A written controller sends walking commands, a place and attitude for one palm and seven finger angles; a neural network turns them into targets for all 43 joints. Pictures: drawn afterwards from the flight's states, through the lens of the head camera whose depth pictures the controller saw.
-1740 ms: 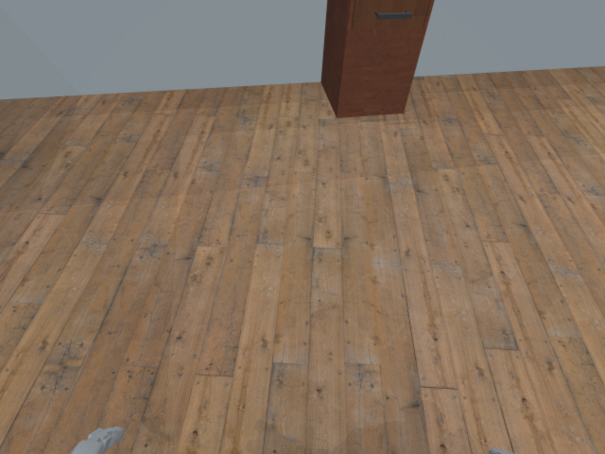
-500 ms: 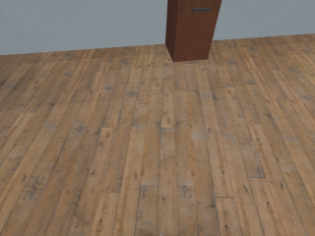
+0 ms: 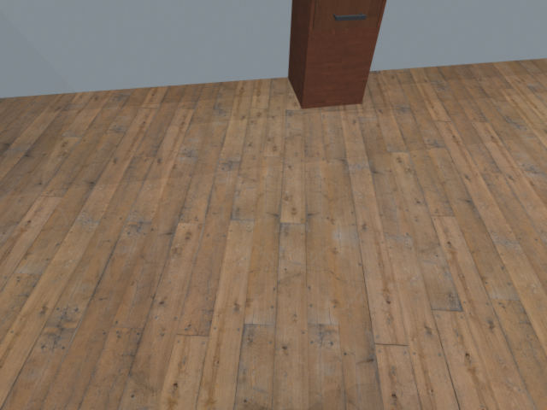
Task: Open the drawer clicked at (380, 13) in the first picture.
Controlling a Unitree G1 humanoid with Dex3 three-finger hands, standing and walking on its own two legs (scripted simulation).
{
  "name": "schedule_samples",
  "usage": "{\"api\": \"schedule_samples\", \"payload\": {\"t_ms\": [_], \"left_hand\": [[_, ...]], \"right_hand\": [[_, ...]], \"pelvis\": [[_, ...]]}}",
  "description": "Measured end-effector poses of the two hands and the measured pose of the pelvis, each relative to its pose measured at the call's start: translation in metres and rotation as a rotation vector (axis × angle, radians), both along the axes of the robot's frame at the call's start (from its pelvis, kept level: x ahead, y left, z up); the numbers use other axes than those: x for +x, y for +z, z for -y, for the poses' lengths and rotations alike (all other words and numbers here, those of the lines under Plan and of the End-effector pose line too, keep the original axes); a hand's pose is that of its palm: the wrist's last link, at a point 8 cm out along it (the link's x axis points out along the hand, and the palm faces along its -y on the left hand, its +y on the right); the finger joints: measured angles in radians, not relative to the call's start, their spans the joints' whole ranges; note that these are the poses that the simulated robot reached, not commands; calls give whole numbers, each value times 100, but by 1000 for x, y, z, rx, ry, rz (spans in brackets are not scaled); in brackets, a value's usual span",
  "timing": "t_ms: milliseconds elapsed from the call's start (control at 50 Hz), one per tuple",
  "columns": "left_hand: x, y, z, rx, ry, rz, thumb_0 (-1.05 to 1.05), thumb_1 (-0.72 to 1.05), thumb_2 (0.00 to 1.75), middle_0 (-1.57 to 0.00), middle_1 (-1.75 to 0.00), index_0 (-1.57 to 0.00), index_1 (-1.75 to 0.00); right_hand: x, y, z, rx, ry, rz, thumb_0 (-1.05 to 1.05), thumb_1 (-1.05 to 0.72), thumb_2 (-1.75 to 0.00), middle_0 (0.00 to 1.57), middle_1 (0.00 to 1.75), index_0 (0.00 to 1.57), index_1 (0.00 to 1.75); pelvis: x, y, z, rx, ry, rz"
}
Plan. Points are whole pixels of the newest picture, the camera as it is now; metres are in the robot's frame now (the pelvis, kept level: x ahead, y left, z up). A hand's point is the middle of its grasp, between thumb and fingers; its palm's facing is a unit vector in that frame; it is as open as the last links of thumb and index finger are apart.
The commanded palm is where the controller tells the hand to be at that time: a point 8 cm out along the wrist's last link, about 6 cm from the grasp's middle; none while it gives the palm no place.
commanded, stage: walk to a spot facing it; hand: left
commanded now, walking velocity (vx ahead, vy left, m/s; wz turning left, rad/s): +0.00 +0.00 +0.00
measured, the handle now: (349, 16) +2.11 -0.30 -0.19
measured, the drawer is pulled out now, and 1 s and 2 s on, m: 0.00 0.00 0.00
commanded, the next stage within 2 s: none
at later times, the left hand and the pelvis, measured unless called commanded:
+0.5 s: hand out of the picture +0.10 +0.16 -0.18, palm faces -0.15 -0.96 -0.24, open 7.4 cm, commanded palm none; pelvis +0.06 -0.04 -0.03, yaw -10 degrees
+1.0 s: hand (226, 356) +0.25 +0.11 -0.20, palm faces -0.24 -0.96 -0.17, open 7.4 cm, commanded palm none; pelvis +0.27 -0.07 -0.03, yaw -20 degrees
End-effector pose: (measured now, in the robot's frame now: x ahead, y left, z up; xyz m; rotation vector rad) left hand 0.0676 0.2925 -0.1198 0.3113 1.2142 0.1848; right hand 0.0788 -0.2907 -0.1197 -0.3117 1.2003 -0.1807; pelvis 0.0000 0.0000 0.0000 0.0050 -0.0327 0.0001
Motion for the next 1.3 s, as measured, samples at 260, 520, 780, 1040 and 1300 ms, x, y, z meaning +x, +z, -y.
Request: {"api": "schedule_samples", "payload": {"t_ms": [260,520,780,1040,1300], "left_hand": [[-6,-12,14,-34,-3,-51,1,90,90,-20,-29,-20,-30],[44,-31,95,-85,-92,-98,1,90,90,-20,-29,-20,-30],[88,-15,146,-125,-137,-233,1,90,90,-20,-29,-20,-30],[227,-54,130,-131,-159,-311,1,90,90,-20,-29,-20,-30],[495,-30,187,-181,-404,-33,1,91,90,-19,-29,-20,-30]], "right_hand": [[-11,-10,-9,28,-42,-12,0,-91,-90,21,30,20,30],[-74,-58,4,149,-258,-203,0,-91,-90,21,30,21,30],[86,-18,43,144,-305,78,0,-91,-90,20,30,20,30],[262,-23,27,114,-290,204,0,-91,-90,20,30,20,30],[188,-4,1,78,-617,-133,-1,-94,-90,20,30,20,30]], "pelvis": [[10,-5,1,2,-49,-5],[60,-28,50,11,-184,-15],[145,-2,79,15,-296,-54],[290,-29,70,-4,-376,-49],[403,-2,84,-14,-481,-32]]}}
